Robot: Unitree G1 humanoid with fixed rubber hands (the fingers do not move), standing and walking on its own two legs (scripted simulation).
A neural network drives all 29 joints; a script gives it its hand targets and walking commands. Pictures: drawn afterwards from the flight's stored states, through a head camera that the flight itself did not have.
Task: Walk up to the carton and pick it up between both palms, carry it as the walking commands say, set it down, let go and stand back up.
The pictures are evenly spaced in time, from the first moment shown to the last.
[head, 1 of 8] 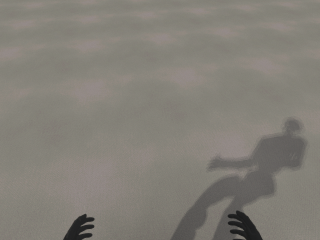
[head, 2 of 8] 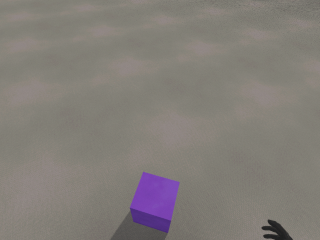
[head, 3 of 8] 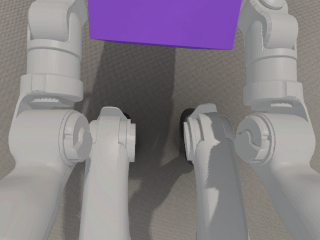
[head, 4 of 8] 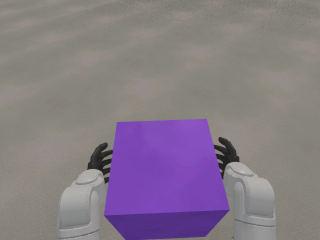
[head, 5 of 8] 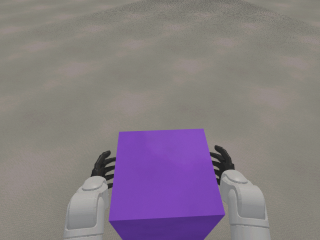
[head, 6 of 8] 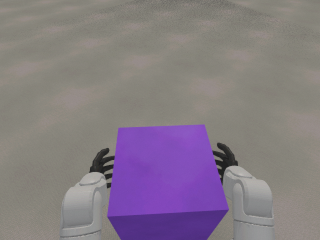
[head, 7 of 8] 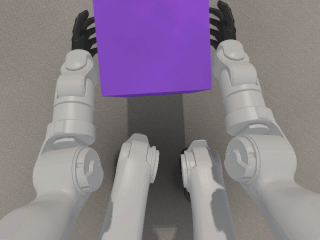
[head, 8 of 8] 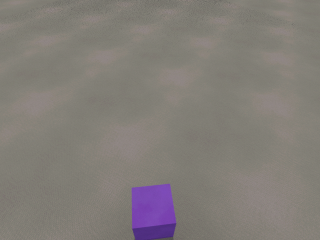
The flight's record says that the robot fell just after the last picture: no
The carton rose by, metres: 0.67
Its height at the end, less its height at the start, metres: +0.00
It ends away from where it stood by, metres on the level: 1.46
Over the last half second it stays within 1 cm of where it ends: yes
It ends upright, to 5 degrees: yes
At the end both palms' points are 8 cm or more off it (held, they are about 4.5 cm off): yes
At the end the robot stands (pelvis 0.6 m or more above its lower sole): yes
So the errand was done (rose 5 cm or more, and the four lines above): yes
